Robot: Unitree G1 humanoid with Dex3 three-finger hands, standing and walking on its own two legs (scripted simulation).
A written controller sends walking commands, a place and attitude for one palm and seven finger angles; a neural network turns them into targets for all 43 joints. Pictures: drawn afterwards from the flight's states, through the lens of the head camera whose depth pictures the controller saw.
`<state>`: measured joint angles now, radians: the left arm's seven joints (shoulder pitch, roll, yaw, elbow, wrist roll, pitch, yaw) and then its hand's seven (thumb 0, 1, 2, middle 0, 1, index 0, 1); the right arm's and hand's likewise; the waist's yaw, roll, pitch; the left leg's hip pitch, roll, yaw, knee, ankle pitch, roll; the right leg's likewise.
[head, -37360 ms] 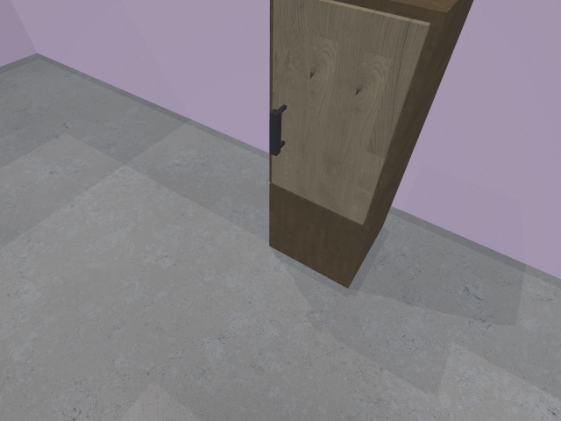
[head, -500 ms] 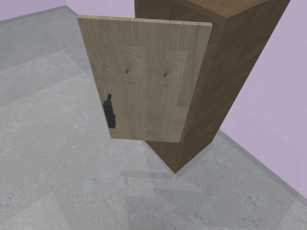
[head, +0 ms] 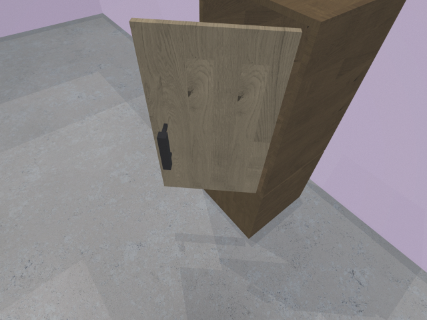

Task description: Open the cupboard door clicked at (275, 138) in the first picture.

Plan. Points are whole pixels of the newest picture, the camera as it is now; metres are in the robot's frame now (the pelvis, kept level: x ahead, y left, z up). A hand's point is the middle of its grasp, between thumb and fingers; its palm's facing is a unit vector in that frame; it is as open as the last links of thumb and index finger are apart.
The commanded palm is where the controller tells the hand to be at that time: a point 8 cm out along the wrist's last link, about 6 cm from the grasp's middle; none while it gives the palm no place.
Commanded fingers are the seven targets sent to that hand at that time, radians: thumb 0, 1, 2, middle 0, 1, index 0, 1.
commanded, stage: come to a stop and stand still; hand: left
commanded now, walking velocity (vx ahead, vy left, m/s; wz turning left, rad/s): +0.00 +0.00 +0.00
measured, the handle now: (166, 146) +0.57 +0.18 -0.09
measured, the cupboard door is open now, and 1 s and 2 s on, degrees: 47 47 47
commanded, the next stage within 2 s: look again from close up in 0.56 s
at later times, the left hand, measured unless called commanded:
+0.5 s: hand out of the picture -0.06 +0.13 -0.17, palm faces +0.05 -0.99 -0.14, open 7.3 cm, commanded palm none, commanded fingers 0.00 0.90 0.90 -0.20 -0.30 -0.20 -0.30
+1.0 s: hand out of the picture -0.03 +0.17 -0.17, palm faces +0.04 -0.97 -0.22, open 7.3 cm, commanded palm none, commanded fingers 0.00 0.90 0.90 -0.20 -0.30 -0.20 -0.30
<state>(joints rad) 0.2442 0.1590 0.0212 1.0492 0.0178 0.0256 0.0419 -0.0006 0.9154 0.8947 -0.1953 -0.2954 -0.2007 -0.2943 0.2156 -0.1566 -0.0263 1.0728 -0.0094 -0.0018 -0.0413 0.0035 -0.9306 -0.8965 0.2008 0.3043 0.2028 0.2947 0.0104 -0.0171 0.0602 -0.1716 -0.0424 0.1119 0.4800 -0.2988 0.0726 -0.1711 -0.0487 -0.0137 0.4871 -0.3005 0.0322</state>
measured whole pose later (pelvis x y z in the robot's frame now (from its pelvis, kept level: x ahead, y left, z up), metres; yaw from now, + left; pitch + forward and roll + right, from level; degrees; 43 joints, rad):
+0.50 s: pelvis -0.03 -0.02 +0.01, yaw +0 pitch -1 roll +0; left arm 0.35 0.10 -0.01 1.13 0.01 0.00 0.04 0.00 0.91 0.89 -0.20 -0.30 -0.20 -0.29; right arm 0.34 -0.10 0.00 1.17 -0.01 0.00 -0.03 0.00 -0.91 -0.90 0.20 0.30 0.20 0.29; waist -0.01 -0.02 0.02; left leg -0.17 -0.02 0.10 0.39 -0.20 0.05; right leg -0.18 -0.02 -0.03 0.41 -0.21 0.01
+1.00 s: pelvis -0.03 -0.01 +0.00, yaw +1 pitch -1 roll +0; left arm 0.31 0.14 -0.01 1.08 0.02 -0.02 0.04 0.00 0.91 0.89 -0.20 -0.30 -0.20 -0.29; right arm 0.30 -0.17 0.01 1.07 -0.02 -0.03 -0.02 0.02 -0.93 -0.90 0.20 0.30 0.20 0.29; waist 0.00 0.03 0.00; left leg -0.22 -0.04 0.10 0.48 -0.25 0.07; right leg -0.23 -0.05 -0.03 0.51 -0.27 0.02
